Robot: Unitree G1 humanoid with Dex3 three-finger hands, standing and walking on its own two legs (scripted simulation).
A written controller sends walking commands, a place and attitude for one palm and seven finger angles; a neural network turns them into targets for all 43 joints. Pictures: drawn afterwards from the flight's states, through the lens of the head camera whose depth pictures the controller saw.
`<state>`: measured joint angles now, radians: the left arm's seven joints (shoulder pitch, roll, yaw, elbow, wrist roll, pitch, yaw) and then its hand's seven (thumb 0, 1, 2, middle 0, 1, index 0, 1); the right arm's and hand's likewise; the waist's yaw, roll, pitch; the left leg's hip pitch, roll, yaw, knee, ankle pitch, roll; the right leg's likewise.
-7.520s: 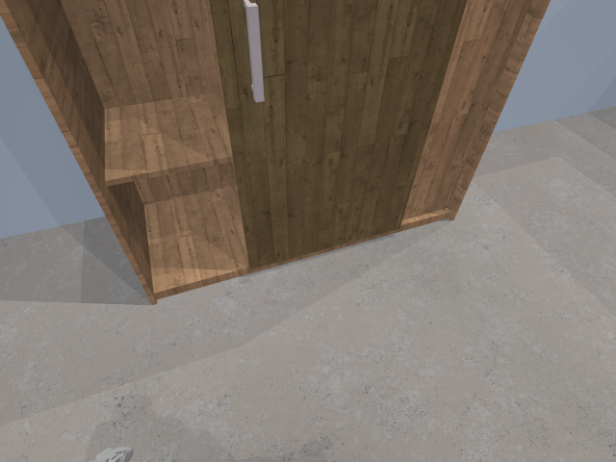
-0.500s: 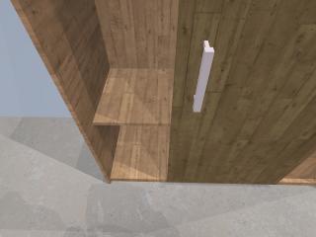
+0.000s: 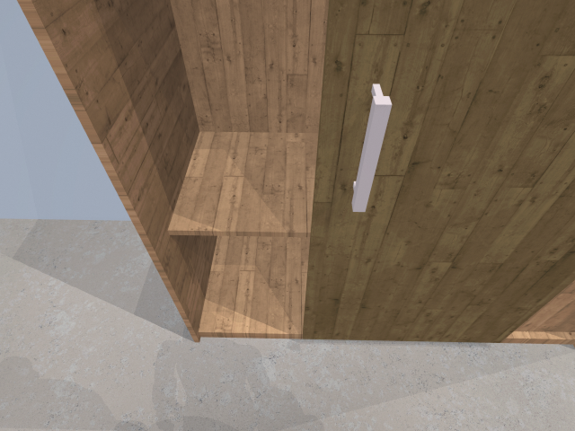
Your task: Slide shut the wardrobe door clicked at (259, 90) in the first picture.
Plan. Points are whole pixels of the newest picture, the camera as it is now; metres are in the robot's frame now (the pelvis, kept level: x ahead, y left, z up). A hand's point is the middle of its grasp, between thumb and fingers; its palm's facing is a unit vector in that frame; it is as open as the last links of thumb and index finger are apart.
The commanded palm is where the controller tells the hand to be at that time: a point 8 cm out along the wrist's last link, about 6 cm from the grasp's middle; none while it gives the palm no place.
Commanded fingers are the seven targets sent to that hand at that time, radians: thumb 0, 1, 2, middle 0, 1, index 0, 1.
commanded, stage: look again from close up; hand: right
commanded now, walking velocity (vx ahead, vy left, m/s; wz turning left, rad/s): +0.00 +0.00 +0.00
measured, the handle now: (366, 153) +0.51 -0.10 +0.12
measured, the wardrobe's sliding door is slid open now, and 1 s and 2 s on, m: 0.37 0.37 0.37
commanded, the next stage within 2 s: raise the hand with hooked fingers in 0.04 s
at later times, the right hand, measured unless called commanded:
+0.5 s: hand (443, 406) +0.17 -0.18 -0.01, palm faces -0.05 +1.00 -0.03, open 8.2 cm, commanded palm +0.12 -0.25 -0.02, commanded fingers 0.00 -0.46 -0.71 0.23 0.58 0.23 0.58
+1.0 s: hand (506, 388) +0.18 -0.23 +0.05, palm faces +0.04 +1.00 -0.04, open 11.2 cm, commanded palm +0.14 -0.28 +0.05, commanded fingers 0.00 0.13 -0.46 0.27 0.96 0.27 0.96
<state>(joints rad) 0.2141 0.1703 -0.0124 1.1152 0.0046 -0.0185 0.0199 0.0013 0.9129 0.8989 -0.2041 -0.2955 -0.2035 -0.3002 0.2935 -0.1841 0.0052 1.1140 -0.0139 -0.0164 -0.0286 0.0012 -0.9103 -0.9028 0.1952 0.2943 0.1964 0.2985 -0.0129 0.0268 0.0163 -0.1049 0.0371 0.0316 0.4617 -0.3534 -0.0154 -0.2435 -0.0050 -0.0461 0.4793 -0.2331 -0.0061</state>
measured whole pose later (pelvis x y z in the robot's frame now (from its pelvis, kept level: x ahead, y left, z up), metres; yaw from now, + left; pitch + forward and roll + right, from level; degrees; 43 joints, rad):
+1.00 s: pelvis -0.06 +0.01 -0.04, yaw +0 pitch +5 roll +2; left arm 0.30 0.20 -0.05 0.61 -0.04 -0.27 0.08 0.01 0.90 0.90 -0.21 -0.30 -0.21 -0.30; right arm 0.25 -0.34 -0.35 0.06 0.38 -0.19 0.36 0.00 -0.10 -0.56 0.26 0.81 0.26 0.82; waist 0.01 -0.04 -0.07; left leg -0.48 -0.01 0.06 0.82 -0.43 0.01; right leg -0.63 -0.06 0.00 0.84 -0.30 0.01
